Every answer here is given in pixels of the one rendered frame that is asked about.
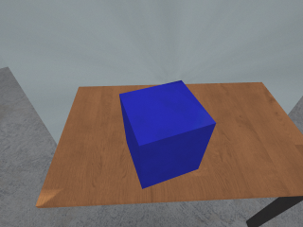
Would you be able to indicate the table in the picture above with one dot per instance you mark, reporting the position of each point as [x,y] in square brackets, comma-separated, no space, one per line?
[255,151]

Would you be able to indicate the carton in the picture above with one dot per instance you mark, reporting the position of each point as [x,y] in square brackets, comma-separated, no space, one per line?
[167,131]

